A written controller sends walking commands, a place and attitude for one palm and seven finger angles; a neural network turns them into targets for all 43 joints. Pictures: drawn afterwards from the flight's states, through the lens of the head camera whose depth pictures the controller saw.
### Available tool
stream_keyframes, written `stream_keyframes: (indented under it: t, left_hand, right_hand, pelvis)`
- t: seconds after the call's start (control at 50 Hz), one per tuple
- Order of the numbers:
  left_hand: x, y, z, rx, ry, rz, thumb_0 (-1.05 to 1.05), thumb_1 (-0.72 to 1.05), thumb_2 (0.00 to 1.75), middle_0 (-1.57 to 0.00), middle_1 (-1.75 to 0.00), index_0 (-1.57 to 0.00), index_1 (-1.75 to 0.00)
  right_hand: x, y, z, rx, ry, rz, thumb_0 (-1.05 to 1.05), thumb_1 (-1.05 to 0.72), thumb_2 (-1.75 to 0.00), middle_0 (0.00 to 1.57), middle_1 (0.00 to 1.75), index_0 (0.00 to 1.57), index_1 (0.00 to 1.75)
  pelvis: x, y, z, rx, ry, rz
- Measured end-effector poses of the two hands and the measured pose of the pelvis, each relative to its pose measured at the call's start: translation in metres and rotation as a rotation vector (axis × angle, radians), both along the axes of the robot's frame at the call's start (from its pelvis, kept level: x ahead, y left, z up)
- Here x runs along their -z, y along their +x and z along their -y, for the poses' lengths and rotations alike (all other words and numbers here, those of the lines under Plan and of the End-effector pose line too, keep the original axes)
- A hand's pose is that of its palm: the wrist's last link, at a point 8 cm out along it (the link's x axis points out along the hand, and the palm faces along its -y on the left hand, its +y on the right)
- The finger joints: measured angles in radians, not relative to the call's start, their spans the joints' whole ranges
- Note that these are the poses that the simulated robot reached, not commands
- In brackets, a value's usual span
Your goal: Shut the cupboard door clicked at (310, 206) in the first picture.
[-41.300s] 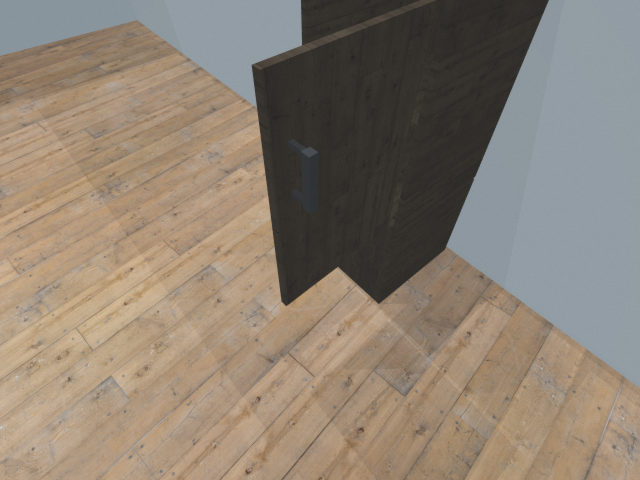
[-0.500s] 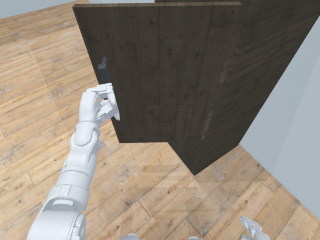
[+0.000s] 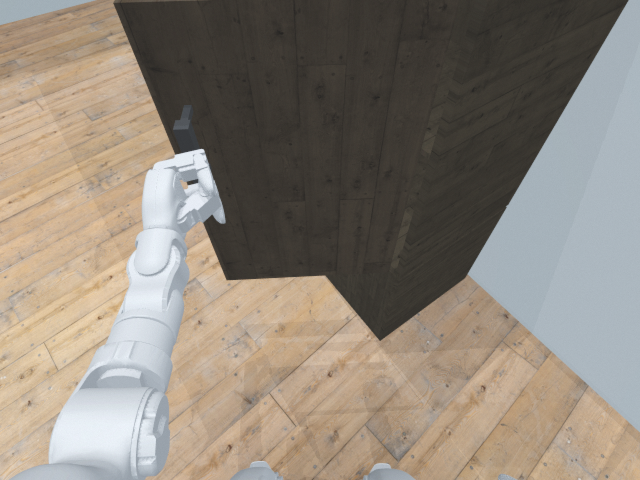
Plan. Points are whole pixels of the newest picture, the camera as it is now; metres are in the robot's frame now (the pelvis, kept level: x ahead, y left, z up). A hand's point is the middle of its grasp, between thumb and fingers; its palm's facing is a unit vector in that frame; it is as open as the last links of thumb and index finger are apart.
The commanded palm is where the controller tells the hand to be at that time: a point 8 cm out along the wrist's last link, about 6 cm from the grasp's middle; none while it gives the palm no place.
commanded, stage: push the door shut along its arc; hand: left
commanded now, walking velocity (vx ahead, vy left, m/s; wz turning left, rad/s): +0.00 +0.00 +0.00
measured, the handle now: (196, 151) +0.53 +0.18 +0.10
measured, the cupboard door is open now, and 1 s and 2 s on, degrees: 58 46 33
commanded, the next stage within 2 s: pull the fist back off the door in 1.66 s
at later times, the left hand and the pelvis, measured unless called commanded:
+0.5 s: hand (221, 171) +0.49 +0.13 +0.10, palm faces -0.06 -1.00 -0.01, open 3.1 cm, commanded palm +0.48 +0.18 +0.09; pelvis +0.00 +0.01 -0.01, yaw +0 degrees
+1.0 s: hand (256, 140) +0.55 +0.09 +0.10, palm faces -0.21 -0.98 +0.00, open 3.1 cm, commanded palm +0.54 +0.15 +0.09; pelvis +0.00 +0.01 -0.02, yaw -1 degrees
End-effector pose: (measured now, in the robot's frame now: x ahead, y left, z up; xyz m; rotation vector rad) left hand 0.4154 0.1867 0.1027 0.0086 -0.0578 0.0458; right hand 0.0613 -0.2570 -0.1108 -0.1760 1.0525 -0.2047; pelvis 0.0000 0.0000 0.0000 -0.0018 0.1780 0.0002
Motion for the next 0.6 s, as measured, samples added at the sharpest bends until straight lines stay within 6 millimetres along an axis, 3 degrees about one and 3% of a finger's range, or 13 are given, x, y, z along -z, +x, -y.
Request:
stream_keyframes:
  t: [0.06,0.16,0.28,0.6]
  left_hand:
    - [-0.004,0.002,0.003,0.013,-0.006,0.005,0.02,0.90,0.90,-1.30,-1.50,-1.30,-1.50]
    - [0.006,0.005,-0.001,0.014,-0.002,-0.072,0.02,0.90,0.90,-1.30,-1.50,-1.30,-1.50]
    - [0.005,0.019,-0.007,0.037,0.016,-0.045,0.02,0.90,0.90,-1.30,-1.50,-1.30,-1.50]
    - [0.002,0.068,0.002,0.133,0.010,-0.065,0.02,0.90,0.90,-1.31,-1.50,-1.31,-1.50]
  right_hand:
    - [-0.001,0.005,-0.002,-0.004,0.006,0.018,0.01,-0.91,-0.89,0.20,0.30,0.20,0.30]
    - [-0.005,0.013,-0.007,-0.009,0.012,0.044,0.01,-0.91,-0.89,0.20,0.30,0.20,0.30]
    - [-0.003,0.010,-0.009,-0.017,-0.007,0.027,0.00,-0.91,-0.89,0.20,0.30,0.20,0.30]
    - [0.010,-0.046,-0.011,0.038,-0.021,-0.151,0.00,-0.91,-0.89,0.20,0.30,0.21,0.30]
  pelvis:
    - [0.000,0.000,-0.001,0.003,0.001,-0.001]
    - [-0.001,0.000,-0.002,0.003,0.002,0.000]
    - [0.003,-0.003,-0.005,-0.008,-0.007,-0.017]
    - [0.013,0.001,-0.015,-0.007,-0.016,-0.094]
